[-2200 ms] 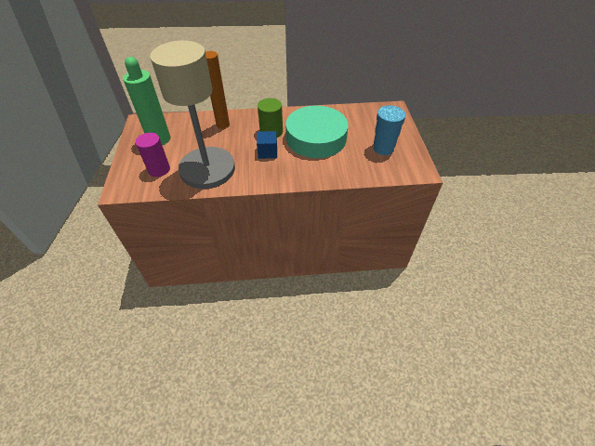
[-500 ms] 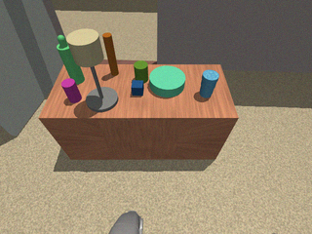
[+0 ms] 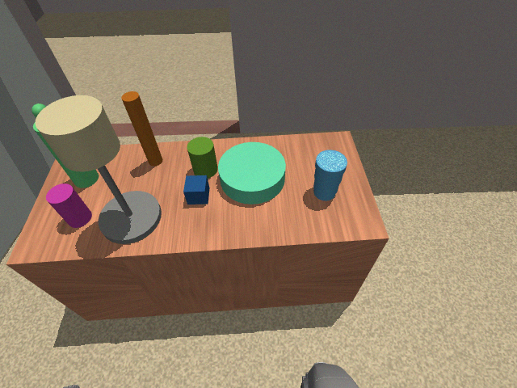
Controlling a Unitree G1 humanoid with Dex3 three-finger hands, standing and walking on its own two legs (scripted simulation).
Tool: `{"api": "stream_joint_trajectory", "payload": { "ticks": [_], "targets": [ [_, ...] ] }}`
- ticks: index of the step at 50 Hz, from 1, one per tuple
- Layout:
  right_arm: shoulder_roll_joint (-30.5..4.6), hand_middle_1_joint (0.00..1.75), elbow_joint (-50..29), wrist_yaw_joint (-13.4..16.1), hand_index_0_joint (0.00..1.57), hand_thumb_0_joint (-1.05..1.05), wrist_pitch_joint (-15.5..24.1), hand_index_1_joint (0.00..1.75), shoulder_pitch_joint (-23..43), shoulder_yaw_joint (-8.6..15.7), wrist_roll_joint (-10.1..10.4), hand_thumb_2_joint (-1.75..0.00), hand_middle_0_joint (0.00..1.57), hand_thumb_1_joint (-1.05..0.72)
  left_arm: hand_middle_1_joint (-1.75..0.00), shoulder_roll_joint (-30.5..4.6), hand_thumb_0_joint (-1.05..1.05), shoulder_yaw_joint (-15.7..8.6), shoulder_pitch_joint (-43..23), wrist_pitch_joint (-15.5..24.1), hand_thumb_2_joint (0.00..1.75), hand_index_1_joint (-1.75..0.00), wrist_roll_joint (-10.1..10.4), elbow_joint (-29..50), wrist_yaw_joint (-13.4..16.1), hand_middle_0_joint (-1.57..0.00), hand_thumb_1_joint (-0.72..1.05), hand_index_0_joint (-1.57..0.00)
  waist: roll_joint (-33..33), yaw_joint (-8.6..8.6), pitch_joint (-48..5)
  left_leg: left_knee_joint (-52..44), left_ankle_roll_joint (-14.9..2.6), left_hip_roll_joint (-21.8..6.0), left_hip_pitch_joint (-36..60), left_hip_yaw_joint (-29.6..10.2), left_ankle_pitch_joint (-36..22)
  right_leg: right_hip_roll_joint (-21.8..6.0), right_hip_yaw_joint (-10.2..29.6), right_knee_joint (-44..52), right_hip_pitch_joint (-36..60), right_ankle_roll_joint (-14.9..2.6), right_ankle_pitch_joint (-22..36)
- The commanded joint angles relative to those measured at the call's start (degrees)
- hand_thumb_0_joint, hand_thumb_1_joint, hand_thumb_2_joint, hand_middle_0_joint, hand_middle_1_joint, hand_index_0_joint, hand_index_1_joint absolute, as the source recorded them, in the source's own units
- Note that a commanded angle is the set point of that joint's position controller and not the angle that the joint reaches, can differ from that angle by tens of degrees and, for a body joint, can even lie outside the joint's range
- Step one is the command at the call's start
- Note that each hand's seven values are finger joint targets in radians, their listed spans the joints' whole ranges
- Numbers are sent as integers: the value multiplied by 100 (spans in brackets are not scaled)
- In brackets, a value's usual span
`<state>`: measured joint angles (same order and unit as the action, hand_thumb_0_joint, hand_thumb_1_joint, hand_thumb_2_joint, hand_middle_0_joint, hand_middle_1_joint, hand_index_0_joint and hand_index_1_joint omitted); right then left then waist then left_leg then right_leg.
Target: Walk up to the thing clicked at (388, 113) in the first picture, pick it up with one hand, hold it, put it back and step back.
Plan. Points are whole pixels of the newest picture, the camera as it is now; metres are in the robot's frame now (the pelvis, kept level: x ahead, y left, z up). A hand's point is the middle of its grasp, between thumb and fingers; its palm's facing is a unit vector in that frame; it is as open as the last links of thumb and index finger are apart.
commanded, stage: walk up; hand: right
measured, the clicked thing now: (327, 177) +0.65 -0.19 -0.21
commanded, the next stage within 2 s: stand in 1.72 s
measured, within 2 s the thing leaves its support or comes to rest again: neither
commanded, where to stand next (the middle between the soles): +0.16 +0.00 m, yaw +2 degrees
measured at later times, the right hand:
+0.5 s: hand (422, 352) +0.18 -0.27 -0.14, palm faces -0.12 +0.92 -0.38, open 7.4 cm
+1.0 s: hand (405, 344) +0.19 -0.24 -0.14, palm faces -0.11 +0.95 -0.30, open 7.4 cm
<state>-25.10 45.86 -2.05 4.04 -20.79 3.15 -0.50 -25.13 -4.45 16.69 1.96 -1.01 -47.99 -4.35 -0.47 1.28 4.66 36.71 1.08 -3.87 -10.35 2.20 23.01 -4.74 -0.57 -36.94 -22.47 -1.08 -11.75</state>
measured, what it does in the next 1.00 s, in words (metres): steps on the spot: left foot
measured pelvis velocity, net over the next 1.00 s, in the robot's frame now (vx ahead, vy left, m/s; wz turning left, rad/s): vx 0.08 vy -0.01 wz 0.06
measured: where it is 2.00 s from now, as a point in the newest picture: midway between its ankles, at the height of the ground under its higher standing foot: outside the picture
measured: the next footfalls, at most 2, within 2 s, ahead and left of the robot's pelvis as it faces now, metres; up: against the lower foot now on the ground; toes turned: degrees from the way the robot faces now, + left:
left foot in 0.40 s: +0.17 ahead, +0.11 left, +0.00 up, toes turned +3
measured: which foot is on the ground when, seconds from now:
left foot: down 0.00-0.02, up 0.04-0.38, down 0.40-1.00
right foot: down 0.00-1.00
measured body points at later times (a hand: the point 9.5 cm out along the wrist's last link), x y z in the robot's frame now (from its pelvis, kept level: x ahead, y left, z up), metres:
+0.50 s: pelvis +0.07 -0.01 -0.01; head +0.11 +0.00 +0.44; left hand +0.12 +0.30 -0.13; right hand +0.18 -0.32 -0.12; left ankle +0.13 +0.11 -0.72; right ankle +0.09 -0.14 -0.71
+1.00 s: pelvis +0.08 -0.01 +0.02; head +0.09 -0.01 +0.47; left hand +0.12 +0.32 -0.11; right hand +0.20 -0.29 -0.11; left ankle +0.13 +0.11 -0.72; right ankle +0.09 -0.14 -0.72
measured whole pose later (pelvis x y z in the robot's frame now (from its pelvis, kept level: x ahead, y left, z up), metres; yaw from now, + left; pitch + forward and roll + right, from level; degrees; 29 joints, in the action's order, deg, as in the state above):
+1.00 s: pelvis +0.08 -0.01 +0.02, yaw +3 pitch -2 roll -1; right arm -20.1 59.7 -2.0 -0.3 -6.1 -0.1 0.0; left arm -22.4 0.3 9.7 1.8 -0.2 -61.4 -0.1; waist 1.4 -1.2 4.2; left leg 28.4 -0.9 -0.1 -15.6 0.2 10.5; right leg -2.0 -2.9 -27.4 -10.0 1.2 -14.9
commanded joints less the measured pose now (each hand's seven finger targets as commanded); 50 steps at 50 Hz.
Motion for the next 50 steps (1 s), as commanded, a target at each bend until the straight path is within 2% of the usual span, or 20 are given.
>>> {"api": "stream_joint_trajectory", "payload": {
  "ticks": [1, 2, 3, 4, 6, 8, 12, 17, 19, 20, 22, 23, 25, 27, 28, 30, 32, 34, 36, 50],
  "targets": [
    [-290, 30, -615, 120, 20, 0, 2, 30, -100, 88, 31, -90, 20, -90, -30, -1670, 0, -566, 1145, 320, 90, -30, -92, 159, 256, -20, 90, -20, -2128, -617, -476, 2474, -368, 510, -2655, 169, 810, -1287, 2512, 1934, 2282, -488, -1407],
    [-819, 30, -496, 190, 20, 0, -61, 30, -41, 220, 19, -90, 20, -90, -30, -1808, 0, -528, 862, 309, 90, -30, -35, 297, 258, -20, 90, -20, -1495, -575, -326, 2973, -286, 494, -2759, -345, 928, -1896, 3538, 2295, 1848, -1166, -1551],
    [-1135, 30, -397, 229, 20, 0, -56, 30, -81, 315, -9, -90, 20, -90, -30, -1885, 0, -526, 577, 265, 90, -30, 16, 387, 265, -20, 90, -20, -1352, -470, -151, 3094, -275, 233, -2614, -515, 942, -2042, 3724, 2229, 1451, -1541, -1592],
    [-1215, 30, -294, 233, 20, 0, -34, 30, 85, 333, 22, -90, 20, -90, -30, -1646, 0, -485, 458, 251, 90, -30, 54, 420, 288, -20, 90, -20, -1028, -442, 70, 3151, -277, 134, -2629, -686, 747, -1793, 3138, 2159, 1248, -1530, -924],
    [-1043, 30, -71, 202, 20, 0, -65, 30, -125, 302, 110, -90, 20, -90, -30, -1358, 0, -352, 276, 288, 90, -30, 86, 398, 352, -20, 90, -20, -875, -249, -36, 2868, -288, 70, -2351, -756, 308, -1256, 1839, 1808, 1209, -1174, 302],
    [-884, 30, 30, 153, 20, 0, -136, 30, -277, 265, 69, -90, 20, -90, -30, -1303, 0, -300, 210, 327, 90, -30, 70, 394, 385, -20, 90, -20, -958, -190, -167, 2566, -252, 130, -1969, -572, 1, -1048, 1243, 1583, 987, -1112, 1183],
    [-682, 30, 9, 131, 20, 0, -278, 30, 131, 230, 13, -90, 20, -90, -30, -1170, 0, -185, 176, 326, 90, -30, 20, 435, 476, -20, 90, -20, -764, -232, -213, 1461, -156, 179, -1550, -453, -164, -955, 660, 1436, 780, -1046, 1953],
    [-621, 30, 31, 177, 20, 0, -274, 30, 392, 225, 6, -90, 20, -90, -30, -1279, 0, -149, -53, 226, 90, -30, 96, 448, 543, -20, 90, -20, -783, -202, -655, 321, -244, 277, -742, -107, -782, -1154, 539, 486, 895, -999, 3363],
    [-722, 30, 127, 196, 20, 0, -234, 30, 319, 258, -19, -90, 20, -90, -30, -1184, 0, -75, -170, 160, 90, -30, 171, 421, 563, -20, 90, -20, -504, -83, -787, -413, -414, 339, -186, -143, -1669, -954, 434, -47, 656, -729, 2681],
    [-903, 30, 112, 216, 20, 0, -219, 30, 356, 309, -55, -90, 20, -90, -30, -1074, 0, -29, -135, 135, 90, -30, 180, 425, 574, -20, 90, -20, -181, -88, -859, -608, -558, 51, 4, -556, -2446, -740, 323, -301, 474, -504, 2049],
    [-1378, 30, -123, 214, 20, 0, -212, 30, 918, 359, -58, -90, 20, -90, -30, -776, 0, 56, 105, 32, 90, -30, 256, 348, 587, -20, 90, -20, 918, -337, -959, -1007, -1360, -1265, -91, -2252, -2776, 312, -216, -985, 129, -73, -1038],
    [-1390, 30, -43, 203, 20, 0, -226, 30, 1042, 357, 10, -90, 20, -90, -30, -918, 0, 13, 70, -30, 90, -30, 219, 86, 624, -20, 90, -20, 1163, -279, -828, -1091, -1705, -1438, -657, -2398, -2312, 271, -70, -1173, 583, -74, -1960],
    [-1190, 30, -9, 198, 20, 0, -292, 30, 1206, 273, -17, -90, 20, -90, -30, -948, 0, -2, -39, -26, 90, -30, 155, -50, 600, -20, 90, -20, 1161, -268, -740, -1110, -1477, -1064, -875, -1923, -1858, 280, -7, -823, 696, -106, -2044],
    [-1036, 30, -12, 199, 20, 0, -338, 30, 1521, 189, 28, -90, 20, -90, -30, -907, 0, 16, 235, 53, 90, -30, 122, -273, 587, -20, 90, -20, 1070, -448, -730, -674, -983, -647, -1068, -1384, -1739, 223, -25, 224, 1135, -126, -740],
    [-869, 30, -3, 189, 20, 0, -351, 30, 1623, 136, 66, -90, 20, -90, -30, -1017, 0, 4, 234, 102, 90, -30, 81, -302, 598, -20, 90, -20, 779, -491, -767, -315, -734, -405, -1110, -1106, -1794, -53, 332, 601, 1260, -197, -111],
    [-813, 30, 144, 179, 20, 0, -410, 30, 1448, 130, 67, -90, 20, -90, -30, -1427, 0, -72, -377, 125, 90, -30, -5, -272, 604, -20, 90, -20, 100, -187, -513, 93, -371, 91, -920, -766, -872, -784, 1433, 1111, 477, -668, -528],
    [-852, 30, 363, 155, 20, 0, -422, 30, 1219, 169, 26, -90, 20, -90, -30, -1290, 0, 24, -900, 104, 90, -30, -14, -227, 582, -20, 90, -20, 93, 77, -258, -400, -440, -19, -292, -862, 0, -778, 1171, 1157, -330, -607, -1226],
    [-963, 30, 396, 110, 20, 0, -368, 30, 1580, 168, 8, -90, 20, -90, -30, -940, 0, 124, -821, 96, 90, -30, 31, -345, 534, -20, 90, -20, 354, -131, -128, -1129, -643, -400, -587, -1463, 345, -91, 451, 976, -113, -214, -1575],
    [-913, 30, 437, 82, 20, 0, -349, 30, 1728, 111, -1, -90, 20, -90, -30, -910, 0, 127, -676, 128, 90, -30, 25, -536, 515, -20, 90, -20, 147, -233, -180, -1363, -693, -479, -1000, -1536, 531, 27, 374, 1051, 474, -186, -1450],
    [-734, 30, 1056, 106, 20, 0, -282, 30, 1851, -10, 61, -90, 20, -90, -30, -936, 0, 211, -1040, 163, 90, -30, 77, -1003, 498, -20, 90, -20, 107, -179, -779, -1511, -354, -244, 19, -935, -1702, -300, 422, 1647, 1306, -74, 334]
  ]
}}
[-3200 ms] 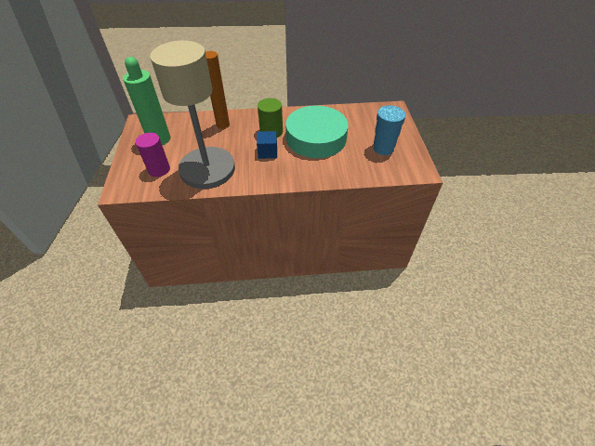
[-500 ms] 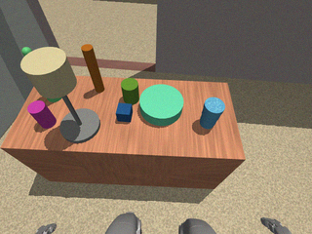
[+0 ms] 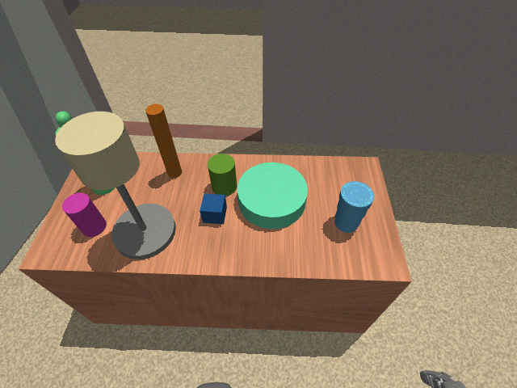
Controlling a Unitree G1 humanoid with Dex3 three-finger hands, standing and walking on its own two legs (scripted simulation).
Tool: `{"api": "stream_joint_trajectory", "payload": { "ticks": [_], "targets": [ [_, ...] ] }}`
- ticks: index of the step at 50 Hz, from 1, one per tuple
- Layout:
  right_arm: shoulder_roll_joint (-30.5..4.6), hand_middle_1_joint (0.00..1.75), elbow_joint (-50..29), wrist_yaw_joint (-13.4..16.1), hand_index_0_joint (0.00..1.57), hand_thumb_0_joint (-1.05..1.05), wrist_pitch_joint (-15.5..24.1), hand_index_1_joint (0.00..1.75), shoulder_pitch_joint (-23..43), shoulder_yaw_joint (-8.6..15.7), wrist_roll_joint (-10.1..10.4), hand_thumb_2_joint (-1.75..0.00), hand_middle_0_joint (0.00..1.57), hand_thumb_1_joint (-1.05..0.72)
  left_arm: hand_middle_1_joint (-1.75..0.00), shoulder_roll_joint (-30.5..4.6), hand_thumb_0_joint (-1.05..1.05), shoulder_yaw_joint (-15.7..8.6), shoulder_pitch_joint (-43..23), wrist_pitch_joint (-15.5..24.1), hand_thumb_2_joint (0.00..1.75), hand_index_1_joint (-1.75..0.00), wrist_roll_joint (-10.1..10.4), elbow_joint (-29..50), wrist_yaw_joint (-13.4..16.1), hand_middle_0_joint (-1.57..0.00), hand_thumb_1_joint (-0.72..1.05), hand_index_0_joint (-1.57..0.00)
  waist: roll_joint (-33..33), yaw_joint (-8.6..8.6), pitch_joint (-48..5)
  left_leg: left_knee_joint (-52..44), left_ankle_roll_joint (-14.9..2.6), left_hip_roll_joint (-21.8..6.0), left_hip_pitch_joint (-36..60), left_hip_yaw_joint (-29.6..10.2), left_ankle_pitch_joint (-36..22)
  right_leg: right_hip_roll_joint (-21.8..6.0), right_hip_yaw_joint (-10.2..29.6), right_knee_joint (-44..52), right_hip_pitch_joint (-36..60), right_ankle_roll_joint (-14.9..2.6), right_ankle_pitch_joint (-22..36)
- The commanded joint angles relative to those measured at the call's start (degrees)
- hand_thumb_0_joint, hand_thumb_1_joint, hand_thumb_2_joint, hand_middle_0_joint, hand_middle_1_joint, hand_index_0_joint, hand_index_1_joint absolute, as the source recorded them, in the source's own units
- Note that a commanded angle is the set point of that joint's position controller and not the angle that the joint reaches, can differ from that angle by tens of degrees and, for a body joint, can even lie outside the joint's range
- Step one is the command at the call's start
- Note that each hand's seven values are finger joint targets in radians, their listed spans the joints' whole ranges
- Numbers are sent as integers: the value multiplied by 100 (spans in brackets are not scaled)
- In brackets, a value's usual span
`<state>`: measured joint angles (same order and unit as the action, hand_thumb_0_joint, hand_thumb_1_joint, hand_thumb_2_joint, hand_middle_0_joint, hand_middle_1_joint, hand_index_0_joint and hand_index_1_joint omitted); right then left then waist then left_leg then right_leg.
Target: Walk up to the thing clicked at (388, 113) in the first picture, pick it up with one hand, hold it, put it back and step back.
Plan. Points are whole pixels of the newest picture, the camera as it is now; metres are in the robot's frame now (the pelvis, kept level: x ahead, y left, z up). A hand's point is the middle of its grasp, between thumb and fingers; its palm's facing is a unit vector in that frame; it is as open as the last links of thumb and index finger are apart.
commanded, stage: walk up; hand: right
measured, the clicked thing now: (351, 209) +0.56 -0.22 -0.23
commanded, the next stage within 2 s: stand in 0.72 s
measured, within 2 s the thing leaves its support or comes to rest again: neither
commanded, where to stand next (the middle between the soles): +0.08 +0.00 m, yaw -1 degrees
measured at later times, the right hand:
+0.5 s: hand out of the picture +0.09 -0.25 -0.15, palm faces +0.00 +0.94 -0.33, open 7.4 cm
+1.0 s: hand out of the picture +0.11 -0.25 -0.14, palm faces -0.01 +0.94 -0.33, open 7.4 cm
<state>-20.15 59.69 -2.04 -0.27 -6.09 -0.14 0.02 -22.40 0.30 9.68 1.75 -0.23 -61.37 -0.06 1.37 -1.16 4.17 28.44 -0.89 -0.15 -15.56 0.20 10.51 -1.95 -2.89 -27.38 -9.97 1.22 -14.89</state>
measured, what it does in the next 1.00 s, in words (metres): stands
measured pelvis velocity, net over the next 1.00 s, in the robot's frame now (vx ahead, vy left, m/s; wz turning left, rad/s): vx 0.02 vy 0.00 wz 0.00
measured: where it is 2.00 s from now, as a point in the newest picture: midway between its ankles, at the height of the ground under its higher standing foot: outside the picture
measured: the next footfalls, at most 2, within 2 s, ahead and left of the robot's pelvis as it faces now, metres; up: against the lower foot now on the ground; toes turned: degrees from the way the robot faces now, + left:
none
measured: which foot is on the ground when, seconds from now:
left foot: down 0.00-1.00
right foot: down 0.00-1.00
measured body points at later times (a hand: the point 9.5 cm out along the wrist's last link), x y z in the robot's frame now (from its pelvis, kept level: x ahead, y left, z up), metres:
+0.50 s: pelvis +0.01 +0.00 +0.01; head +0.02 +0.00 +0.46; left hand +0.10 +0.30 -0.12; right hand +0.09 -0.30 -0.12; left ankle +0.05 +0.11 -0.74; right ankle +0.00 -0.13 -0.74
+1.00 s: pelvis +0.02 +0.00 +0.01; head +0.03 +0.00 +0.46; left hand +0.10 +0.30 -0.13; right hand +0.11 -0.30 -0.12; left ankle +0.05 +0.11 -0.74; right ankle +0.00 -0.13 -0.74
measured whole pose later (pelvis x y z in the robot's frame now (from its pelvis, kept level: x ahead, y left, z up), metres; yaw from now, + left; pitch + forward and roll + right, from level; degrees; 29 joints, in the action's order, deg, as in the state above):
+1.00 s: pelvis +0.02 +0.00 +0.01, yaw +0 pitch -2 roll +0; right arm -19.7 65.5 -0.8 1.0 -4.6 -0.2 -0.2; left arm -19.9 0.2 6.5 0.5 -0.6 -66.0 -0.3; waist -0.1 0.2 2.2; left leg 19.2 -0.5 0.3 -9.5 0.6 7.8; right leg -2.2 -2.6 -18.5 -4.3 1.4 -12.3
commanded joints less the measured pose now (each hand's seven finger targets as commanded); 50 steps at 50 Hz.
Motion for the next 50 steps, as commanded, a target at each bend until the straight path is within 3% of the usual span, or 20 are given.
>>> {"api": "stream_joint_trajectory", "payload": {
  "ticks": [1, 7, 12, 15, 19, 22, 26, 32, 35, 37, 45, 50],
  "targets": [
    [-1230, 30, -290, 111, 20, 0, 144, 30, 416, 324, 13, -90, 20, -90, -30, -1211, 0, -265, -351, 179, 90, -30, -9, 314, 74, -20, 90, -20, -100, 60, -763, -658, -154, -617, 650, -687, -587, -618, 649, 756, 77, -303, 726],
    [-1205, 30, -87, 113, 20, 0, 100, 30, 395, 337, 1, -90, 20, -90, -30, -1194, 0, -273, -561, 160, 90, -30, -29, 226, 91, -20, 90, -20, -328, 109, -687, -766, -131, -588, 814, -588, -626, -694, 660, 1016, 103, -261, 816],
    [-1197, 30, 57, 109, 20, 0, 86, 30, 445, 327, -27, -90, 20, -90, -30, -1098, 0, -262, -652, 121, 90, -30, -18, 86, 87, -20, 90, -20, -65, 90, -322, -1178, -82, -642, 524, -756, 91, -587, 594, 1107, 19, -258, 265],
    [-1215, 30, 89, 116, 20, 0, 95, 30, 457, 335, -42, -90, 20, -90, -30, -1101, 0, -270, -669, 119, 90, -30, -55, 68, 78, -20, 90, -20, -67, 110, -408, -1238, -84, -646, 450, -746, 218, -571, 581, 1159, 211, -267, 370],
    [-1207, 30, 121, 124, 20, 0, 135, 30, 467, 323, -41, -90, 20, -90, -30, -1074, 0, -277, -640, 110, 90, -30, -35, 18, 70, -20, 90, -20, 97, 69, -580, -1267, -68, -663, 531, -745, -174, -572, 546, 1047, 367, -256, 616],
    [-1223, 30, 127, 134, 20, 0, 129, 30, 468, 329, -47, -90, 20, -90, -30, -1084, 0, -283, -710, 93, 90, -30, -42, 24, 71, -20, 90, -20, 82, 103, -555, -1327, -62, -677, 490, -765, -42, -563, 510, 1072, 383, -244, 629],
    [-1200, 30, 162, 146, 20, 0, 139, 30, 413, 332, -39, -90, 20, -90, -30, -1066, 0, -281, -708, 95, 90, -30, -43, -2, 74, -20, 90, -20, -43, 107, -748, -1180, -71, -657, 679, -688, -627, -603, 529, 1086, 477, -234, 886],
    [-1216, 30, 162, 160, 20, 0, 128, 30, 413, 351, -39, -90, 20, -90, -30, -1074, 0, -290, -726, 70, 90, -30, -47, -7, 83, -20, 90, -20, -125, 114, -813, -1067, -91, -649, 887, -594, -955, -646, 502, 1069, 433, -216, 1081],
    [-1214, 30, 188, 166, 20, 0, 107, 30, 400, 359, -37, -90, 20, -90, -30, -1050, 0, -280, -788, 54, 90, -30, -48, -27, 87, -20, 90, -20, -165, 145, -642, -1151, -87, -653, 798, -621, -798, -617, 477, 1105, 366, -199, 946],
    [-1201, 30, 226, 187, 20, 0, 182, 30, 406, 299, -55, -90, 20, -90, -30, -893, 0, -234, -614, 3, 90, -30, -25, -122, 65, -20, 90, -20, -210, 134, -612, -1276, -74, -779, 909, -723, -675, -577, 477, 1160, 230, -183, 493],
    [-1187, 30, 258, 207, 20, 0, 239, 30, 405, 251, -41, -90, 20, -90, -30, -994, 0, -255, -588, 22, 90, -30, -38, -124, 50, -20, 90, -20, -59, 149, -591, -1266, -21, -747, 903, -657, -977, -637, 536, 1239, 358, -180, 728],
    [-1203, 30, 266, 217, 20, 0, 220, 30, 437, 244, -40, -90, 20, -90, -30, -976, 0, -255, -598, 4, 90, -30, -43, -115, 44, -20, 90, -20, -31, 167, -473, -1317, -3, -718, 793, -639, -516, -641, 568, 1305, 306, -195, 492]
  ]
}}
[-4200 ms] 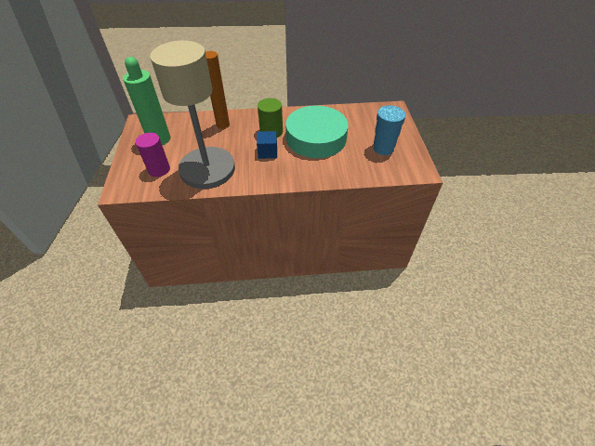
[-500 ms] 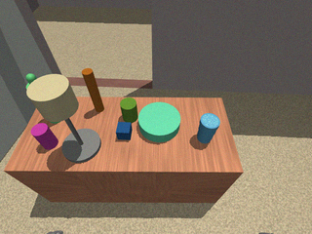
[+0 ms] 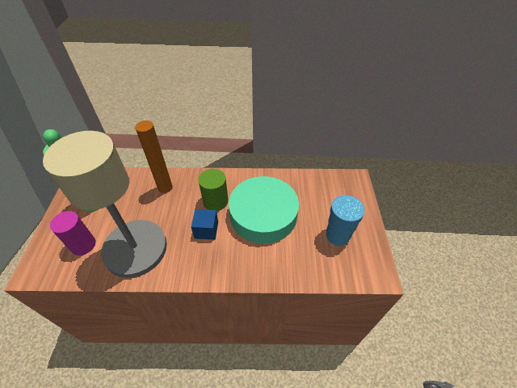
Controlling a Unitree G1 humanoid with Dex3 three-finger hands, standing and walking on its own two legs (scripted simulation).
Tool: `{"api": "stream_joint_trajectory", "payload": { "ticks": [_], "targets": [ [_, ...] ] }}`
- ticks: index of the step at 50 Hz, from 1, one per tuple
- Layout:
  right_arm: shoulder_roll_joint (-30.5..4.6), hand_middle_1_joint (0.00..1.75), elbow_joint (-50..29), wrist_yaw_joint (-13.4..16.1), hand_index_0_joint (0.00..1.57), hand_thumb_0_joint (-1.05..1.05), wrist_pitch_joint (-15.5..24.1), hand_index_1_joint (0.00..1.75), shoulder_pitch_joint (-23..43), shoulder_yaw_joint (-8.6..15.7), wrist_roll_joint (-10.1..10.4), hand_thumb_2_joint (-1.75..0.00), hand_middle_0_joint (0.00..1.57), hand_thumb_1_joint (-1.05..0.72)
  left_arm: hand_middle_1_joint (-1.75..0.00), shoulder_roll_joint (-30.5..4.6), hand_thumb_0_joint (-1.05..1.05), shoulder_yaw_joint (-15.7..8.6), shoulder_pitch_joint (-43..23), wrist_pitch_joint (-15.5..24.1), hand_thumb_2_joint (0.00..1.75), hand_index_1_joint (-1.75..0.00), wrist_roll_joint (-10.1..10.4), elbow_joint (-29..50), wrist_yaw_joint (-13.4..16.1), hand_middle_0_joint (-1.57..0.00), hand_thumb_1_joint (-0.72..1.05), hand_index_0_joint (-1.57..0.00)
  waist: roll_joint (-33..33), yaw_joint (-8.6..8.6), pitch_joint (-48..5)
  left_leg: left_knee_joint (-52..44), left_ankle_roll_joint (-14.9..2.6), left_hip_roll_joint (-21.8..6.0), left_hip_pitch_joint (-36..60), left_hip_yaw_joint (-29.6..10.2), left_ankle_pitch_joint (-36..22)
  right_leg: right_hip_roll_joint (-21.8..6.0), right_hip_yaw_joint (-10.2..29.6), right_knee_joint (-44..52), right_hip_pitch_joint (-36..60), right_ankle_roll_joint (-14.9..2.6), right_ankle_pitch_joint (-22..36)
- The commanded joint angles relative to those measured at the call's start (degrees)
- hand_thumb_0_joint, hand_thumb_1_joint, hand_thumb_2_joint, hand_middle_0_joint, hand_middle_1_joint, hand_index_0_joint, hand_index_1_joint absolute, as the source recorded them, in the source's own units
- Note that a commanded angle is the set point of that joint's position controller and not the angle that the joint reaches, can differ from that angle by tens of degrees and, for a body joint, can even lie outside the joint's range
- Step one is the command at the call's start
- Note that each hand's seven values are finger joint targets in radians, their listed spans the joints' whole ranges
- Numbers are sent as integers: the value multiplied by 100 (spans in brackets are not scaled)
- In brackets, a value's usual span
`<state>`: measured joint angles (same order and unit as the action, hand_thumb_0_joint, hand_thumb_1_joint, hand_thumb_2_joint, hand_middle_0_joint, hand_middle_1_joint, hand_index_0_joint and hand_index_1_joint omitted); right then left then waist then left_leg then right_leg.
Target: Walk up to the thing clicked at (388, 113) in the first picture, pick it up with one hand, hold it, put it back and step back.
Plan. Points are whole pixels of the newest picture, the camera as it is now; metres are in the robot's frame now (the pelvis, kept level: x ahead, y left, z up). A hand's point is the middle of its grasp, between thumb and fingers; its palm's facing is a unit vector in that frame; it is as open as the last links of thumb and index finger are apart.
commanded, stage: stand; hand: right
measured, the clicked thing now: (342, 222) +0.53 -0.22 -0.24
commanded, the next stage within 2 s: go down in 1.92 s
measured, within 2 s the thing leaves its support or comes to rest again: neither
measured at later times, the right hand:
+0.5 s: hand out of the picture +0.10 -0.26 -0.16, palm faces -0.02 +0.94 -0.34, open 7.4 cm
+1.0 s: hand out of the picture +0.09 -0.26 -0.16, palm faces -0.02 +0.94 -0.34, open 7.4 cm
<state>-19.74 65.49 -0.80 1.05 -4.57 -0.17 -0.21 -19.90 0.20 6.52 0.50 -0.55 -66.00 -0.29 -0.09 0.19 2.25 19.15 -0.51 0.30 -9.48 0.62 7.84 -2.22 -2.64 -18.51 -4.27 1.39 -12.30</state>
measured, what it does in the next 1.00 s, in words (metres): stands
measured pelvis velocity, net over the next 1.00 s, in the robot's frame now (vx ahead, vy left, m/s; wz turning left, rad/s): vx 0.01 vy -0.01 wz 0.00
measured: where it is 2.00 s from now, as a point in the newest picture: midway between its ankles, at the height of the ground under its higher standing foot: outside the picture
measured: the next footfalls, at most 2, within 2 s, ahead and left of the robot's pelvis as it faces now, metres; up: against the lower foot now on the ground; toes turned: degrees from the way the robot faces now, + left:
none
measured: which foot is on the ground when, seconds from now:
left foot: down 0.00-1.00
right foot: down 0.00-1.00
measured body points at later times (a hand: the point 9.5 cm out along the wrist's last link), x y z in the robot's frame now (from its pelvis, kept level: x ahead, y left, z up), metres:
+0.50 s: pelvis +0.02 -0.01 +0.00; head +0.03 -0.01 +0.45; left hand +0.09 +0.29 -0.13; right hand +0.10 -0.31 -0.13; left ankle +0.03 +0.11 -0.75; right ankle -0.02 -0.13 -0.75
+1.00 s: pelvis +0.01 -0.01 +0.00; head +0.02 -0.01 +0.45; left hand +0.09 +0.30 -0.13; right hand +0.09 -0.31 -0.13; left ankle +0.03 +0.11 -0.75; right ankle -0.02 -0.13 -0.75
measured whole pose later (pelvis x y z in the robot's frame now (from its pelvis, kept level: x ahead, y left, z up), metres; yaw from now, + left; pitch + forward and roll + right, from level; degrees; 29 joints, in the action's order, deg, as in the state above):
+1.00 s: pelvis +0.01 -0.01 +0.00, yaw +0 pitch -2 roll +0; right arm -20.1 65.4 -0.3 0.9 -5.3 -0.7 -0.1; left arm -20.0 -0.4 6.7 0.2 -0.6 -65.0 -0.1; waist 0.1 0.1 2.6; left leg 18.3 0.0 -0.3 -7.5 0.6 8.7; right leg -1.5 -2.6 -16.4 -1.8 0.9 -12.4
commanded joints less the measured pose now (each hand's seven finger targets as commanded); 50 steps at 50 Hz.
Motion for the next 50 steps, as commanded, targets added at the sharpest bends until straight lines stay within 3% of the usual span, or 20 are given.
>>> {"api": "stream_joint_trajectory", "payload": {
  "ticks": [1, 15, 22, 30, 34, 41, 50],
  "targets": [
    [-1230, 30, -299, 94, 20, 0, 87, 30, 258, 245, -16, -90, 20, -90, -30, -1223, 0, -246, -244, 135, 90, -30, -15, 347, 66, -20, 90, -20, 94, 26, -326, -392, -53, -763, 189, -679, -228, -618, 542, 431, -214, -207, 244],
    [-1203, 30, -303, 111, 20, 0, 79, 30, 245, 212, -7, -90, 20, -90, -30, -1228, 0, -260, -214, 149, 90, -30, -6, 378, 86, -20, 90, -20, -65, 32, -519, -164, -48, -793, 390, -610, -941, -636, 509, 424, -31, -192, 832],
    [-1233, 30, -308, 139, 20, 0, 84, 30, 211, 200, -6, -90, 20, -90, -30, -1216, 0, -279, -190, 141, 90, -30, -1, 396, 93, -20, 90, -20, -18, 1, -632, -69, -75, -827, 517, -550, -1486, -688, 509, 381, 166, -195, 1494],
    [-1251, 30, -332, 146, 20, 0, 75, 30, 260, 200, -16, -90, 20, -90, -30, -1210, 0, -295, -230, 119, 90, -30, 6, 414, 102, -20, 90, -20, -7, -12, -454, -168, -41, -826, 509, -565, -1318, -629, 457, 433, 54, -163, 1174],
    [-1216, 30, -341, 148, 20, 0, 91, 30, 211, 196, -15, -90, 20, -90, -30, -1228, 0, -306, -257, 128, 90, -30, 2, 446, 100, -20, 90, -20, -17, 0, -544, -136, -40, -841, 541, -548, -1535, -667, 470, 382, 205, -189, 1438],
    [-1207, 30, -349, 144, 20, 0, 87, 30, 240, 189, -4, -90, 20, -90, -30, -1236, 0, -309, -260, 109, 90, -30, -12, 441, 91, -20, 90, -20, -56, -7, -407, -272, -54, -828, 502, -561, -1124, -641, 474, 482, 71, -197, 945],
    [-1223, 30, -347, 137, 20, 0, 85, 30, 228, 196, -11, -90, 20, -90, -30, -1205, 0, -294, -213, 114, 90, -30, -11, 447, 79, -20, 90, -20, 15, 3, -325, -320, -52, -786, 458, -556, -838, -636, 512, 546, -34, -206, 736]
  ]
}}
